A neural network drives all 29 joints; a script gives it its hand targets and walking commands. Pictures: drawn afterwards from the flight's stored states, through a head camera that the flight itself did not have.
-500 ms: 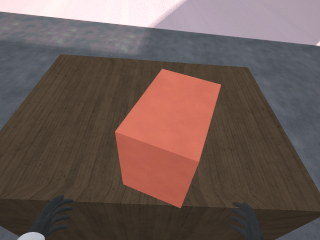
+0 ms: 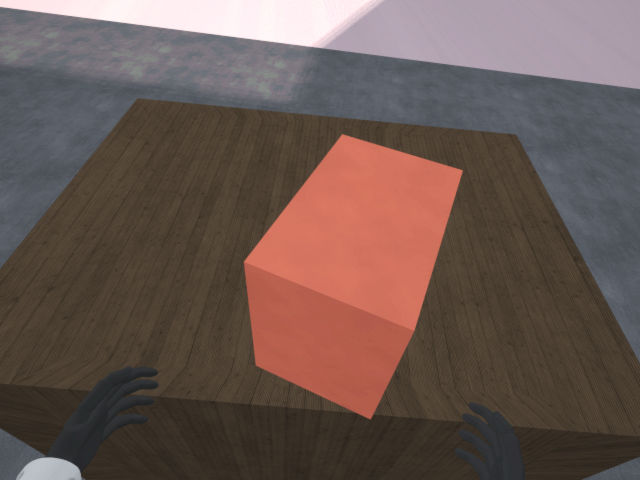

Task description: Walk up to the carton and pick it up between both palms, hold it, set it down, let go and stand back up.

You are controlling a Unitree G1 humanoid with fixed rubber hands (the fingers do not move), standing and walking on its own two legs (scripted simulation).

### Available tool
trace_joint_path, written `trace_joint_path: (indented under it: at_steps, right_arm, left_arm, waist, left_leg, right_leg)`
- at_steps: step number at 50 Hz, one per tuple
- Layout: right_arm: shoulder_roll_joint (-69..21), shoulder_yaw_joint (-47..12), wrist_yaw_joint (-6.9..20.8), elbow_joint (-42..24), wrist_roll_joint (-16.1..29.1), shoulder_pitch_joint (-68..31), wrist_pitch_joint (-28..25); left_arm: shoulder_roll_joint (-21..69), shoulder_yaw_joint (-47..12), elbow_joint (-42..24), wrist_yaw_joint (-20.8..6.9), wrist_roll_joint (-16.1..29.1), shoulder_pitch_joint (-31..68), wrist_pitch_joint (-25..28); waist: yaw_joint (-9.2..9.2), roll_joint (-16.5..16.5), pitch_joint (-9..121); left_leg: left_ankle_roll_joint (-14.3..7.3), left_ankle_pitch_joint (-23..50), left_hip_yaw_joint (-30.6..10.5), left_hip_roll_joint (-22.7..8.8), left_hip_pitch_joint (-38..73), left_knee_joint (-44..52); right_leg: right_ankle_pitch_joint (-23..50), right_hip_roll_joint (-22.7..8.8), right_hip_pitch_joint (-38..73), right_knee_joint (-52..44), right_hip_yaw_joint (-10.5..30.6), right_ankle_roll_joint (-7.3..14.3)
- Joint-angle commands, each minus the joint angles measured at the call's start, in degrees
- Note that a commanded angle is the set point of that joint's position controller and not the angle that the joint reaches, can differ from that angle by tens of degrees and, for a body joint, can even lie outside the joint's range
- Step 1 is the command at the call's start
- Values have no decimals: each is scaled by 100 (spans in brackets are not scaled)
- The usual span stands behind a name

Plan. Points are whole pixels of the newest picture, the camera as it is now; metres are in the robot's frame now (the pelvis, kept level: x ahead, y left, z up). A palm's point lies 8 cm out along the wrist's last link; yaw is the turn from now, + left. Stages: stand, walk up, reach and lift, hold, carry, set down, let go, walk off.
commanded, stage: reach and lift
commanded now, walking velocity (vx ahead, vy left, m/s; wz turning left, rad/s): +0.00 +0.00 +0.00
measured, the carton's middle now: (355, 271) +0.40 -0.01 +0.04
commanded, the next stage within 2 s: none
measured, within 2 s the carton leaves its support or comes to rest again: neither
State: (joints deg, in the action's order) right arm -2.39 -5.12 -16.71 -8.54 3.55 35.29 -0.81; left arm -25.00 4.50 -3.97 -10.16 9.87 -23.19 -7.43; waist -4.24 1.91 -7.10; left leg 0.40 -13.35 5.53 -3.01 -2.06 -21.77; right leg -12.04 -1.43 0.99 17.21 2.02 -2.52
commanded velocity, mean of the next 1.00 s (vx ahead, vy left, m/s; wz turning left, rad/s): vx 0.00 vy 0.00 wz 0.00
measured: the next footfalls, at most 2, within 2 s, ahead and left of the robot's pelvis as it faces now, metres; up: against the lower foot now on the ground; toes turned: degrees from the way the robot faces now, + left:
none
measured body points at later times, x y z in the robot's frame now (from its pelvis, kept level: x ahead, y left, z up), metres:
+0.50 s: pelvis +0.01 +0.01 +0.00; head +0.03 +0.04 +0.45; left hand +0.20 +0.26 +0.04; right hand +0.18 -0.15 +0.04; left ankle -0.01 +0.12 -0.75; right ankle -0.02 -0.15 -0.75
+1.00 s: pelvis +0.00 +0.01 +0.00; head +0.00 +0.03 +0.45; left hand +0.26 +0.24 +0.09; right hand +0.23 -0.16 +0.09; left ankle -0.01 +0.12 -0.75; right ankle -0.02 -0.15 -0.75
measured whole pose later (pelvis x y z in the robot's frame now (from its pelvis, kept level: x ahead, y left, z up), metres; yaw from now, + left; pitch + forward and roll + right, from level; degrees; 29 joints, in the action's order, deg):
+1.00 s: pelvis +0.00 +0.01 +0.00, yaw +0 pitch -7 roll -1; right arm -0.2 -4.7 -21.9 -20.3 8.9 16.7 16.7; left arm -23.8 5.1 -14.3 -9.2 13.2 -6.1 -23.1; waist -1.5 2.3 -6.9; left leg -0.2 -12.8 5.1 -1.8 0.5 -19.6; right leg -11.3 -2.6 3.9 14.6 1.5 -3.2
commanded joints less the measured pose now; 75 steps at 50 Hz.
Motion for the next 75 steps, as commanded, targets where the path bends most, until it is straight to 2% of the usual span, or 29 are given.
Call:
trace_joint_path:
  at_steps: [1,5,11,14,15,16,20,23,24,27,30,36,39,40,42,43,44,48,50,52,58,60,63,67,69,71,72,74,75]
  right_arm:
    - [-15,-157,-151,-912,-4,348,-435]
    - [-100,-286,-291,-954,51,478,-704]
    - [-163,-447,-414,-909,58,562,-1091]
    - [-211,-493,-457,-903,40,597,-1240]
    - [-192,-450,-480,-898,-3,560,-1300]
    - [-192,-462,-484,-887,12,478,-1341]
    - [-51,-397,-469,-856,45,242,-1309]
    - [-48,-407,-474,-958,94,177,-1175]
    - [-37,-410,-472,-1043,109,67,-1118]
    - [61,-351,-456,-1156,175,-62,-913]
    - [53,-259,-474,-1146,139,-300,-557]
    - [179,-145,-441,-1548,327,-1026,96]
    - [258,-65,-472,-1696,376,-1319,500]
    - [219,-73,-466,-1624,383,-1363,679]
    - [286,17,-484,-1921,401,-1680,951]
    - [265,46,-494,-1918,403,-1754,1080]
    - [289,29,-490,-1922,463,-1951,1216]
    - [371,109,-537,-2111,516,-2351,1812]
    - [416,66,-562,-2203,653,-2536,1999]
    - [480,101,-605,-2192,669,-2765,2215]
    - [555,136,-698,-2303,803,-3398,2609]
    - [605,151,-731,-2258,843,-3486,2715]
    - [687,224,-736,-2140,930,-3979,2825]
    - [775,389,-761,-1907,998,-4559,2972]
    - [856,455,-793,-1656,1051,-4797,3033]
    - [859,486,-776,-1626,1107,-5258,3074]
    - [897,531,-781,-1465,1166,-5364,3102]
    - [917,538,-776,-1182,1263,-5787,3158]
    - [935,588,-773,-1206,1265,-5813,3166]
  left_arm:
    - [-809,408,-887,-44,121,124,423]
    - [-747,375,-1069,-88,82,68,583]
    - [-698,419,-1213,-124,111,-78,734]
    - [-650,367,-1428,-133,113,-81,787]
    - [-627,326,-1390,-138,147,-63,773]
    - [-642,357,-1442,-129,147,-30,771]
    - [-680,274,-1554,-82,121,55,640]
    - [-646,323,-1610,-56,152,111,465]
    - [-685,346,-1644,-42,169,183,424]
    - [-635,268,-1798,0,209,308,248]
    - [-664,281,-1736,8,237,625,21]
    - [-587,233,-1860,107,274,1304,-406]
    - [-596,257,-1673,90,295,1559,-686]
    - [-575,301,-1669,96,275,1677,-782]
    - [-547,293,-1843,109,346,1930,-958]
    - [-580,323,-1912,124,312,2076,-1018]
    - [-601,366,-1736,129,324,2205,-1115]
    - [-608,468,-1847,107,374,2630,-1531]
    - [-613,576,-1798,84,334,2721,-1694]
    - [-590,620,-1638,42,333,2943,-1912]
    - [-698,868,-1602,-48,320,3602,-2249]
    - [-668,857,-1633,-61,306,3718,-2385]
    - [-644,849,-1596,-67,280,4203,-2536]
    - [-711,897,-1296,-73,217,4763,-2735]
    - [-709,896,-1110,-74,229,4946,-2846]
    - [-734,875,-1001,-55,226,5305,-2885]
    - [-745,843,-1009,-57,241,5433,-2938]
    - [-774,895,-648,-47,175,5787,-3012]
    - [-782,877,-681,-38,173,5828,-3050]
  waist:
    - [-5,-640,154]
    - [-25,-817,134]
    - [-37,-738,135]
    - [-2,-849,193]
    - [105,-810,236]
    - [47,-850,291]
    - [39,-975,262]
    - [14,-891,312]
    - [-44,-860,342]
    - [61,-827,356]
    - [137,-792,269]
    - [154,-846,370]
    - [223,-644,370]
    - [228,-640,320]
    - [290,-615,461]
    - [312,-704,445]
    - [274,-656,421]
    - [373,-610,612]
    - [317,-603,649]
    - [393,-553,655]
    - [430,-400,938]
    - [530,-414,1057]
    - [519,-584,1164]
    - [601,-619,1248]
    - [725,-522,1282]
    - [643,-548,1407]
    - [703,-569,1453]
    - [663,-604,1498]
    - [729,-555,1615]
  left_leg:
    - [65,1087,3,36,339,145]
    - [112,1258,-68,36,405,76]
    - [150,1620,-162,39,648,-53]
    - [226,1856,-186,23,682,-102]
    - [227,1867,-202,8,693,-127]
    - [233,1897,-217,9,644,-137]
    - [240,1928,-248,24,663,-97]
    - [197,1930,-210,48,612,-44]
    - [170,1905,-220,50,626,-29]
    - [190,2032,-253,37,673,17]
    - [163,1758,-263,38,676,147]
    - [131,1640,-229,9,581,296]
    - [68,1387,-192,27,523,376]
    - [71,1362,-198,5,435,431]
    - [65,1297,-163,20,411,466]
    - [63,1227,-143,20,379,496]
    - [45,1120,-131,21,344,508]
    - [17,1170,-74,63,316,543]
    - [33,1314,-49,104,336,512]
    - [22,1274,-52,102,261,531]
    - [-23,1454,4,166,287,477]
    - [-8,1583,-8,162,341,457]
    - [44,1694,5,145,284,438]
    - [21,1416,13,157,180,444]
    - [23,1412,-34,169,198,436]
    - [-10,1346,-7,174,160,466]
    - [5,1362,-26,147,154,471]
    - [-3,1216,-7,183,65,481]
    - [-2,1259,17,172,64,476]
  right_leg:
    - [545,15,-907,-408,-206,310]
    - [650,31,-926,-402,-205,313]
    - [952,11,-1007,-391,-203,267]
    - [1068,30,-920,-403,-216,302]
    - [1088,57,-927,-393,-248,292]
    - [1052,64,-885,-354,-261,286]
    - [1020,32,-797,-394,-218,310]
    - [1071,29,-733,-381,-229,271]
    - [1025,24,-697,-384,-224,273]
    - [1172,51,-634,-375,-242,279]
    - [961,26,-594,-460,-229,275]
    - [912,39,-401,-443,-242,315]
    - [950,23,-286,-476,-235,286]
    - [909,32,-205,-450,-223,311]
    - [935,38,-94,-450,-220,307]
    - [901,13,-92,-437,-221,299]
    - [836,17,-92,-427,-226,297]
    - [1195,-18,76,-398,-163,288]
    - [1399,-21,104,-375,-132,268]
    - [1516,-16,149,-335,-123,236]
    - [1991,-16,280,-234,-78,165]
    - [2169,22,329,-193,-104,156]
    - [2179,60,339,-162,-113,185]
    - [1955,103,276,-168,-113,219]
    - [1992,146,329,-185,-126,220]
    - [1917,147,278,-163,-146,212]
    - [1871,162,306,-164,-151,243]
    - [1757,177,263,-166,-144,254]
    - [1796,188,320,-154,-157,243]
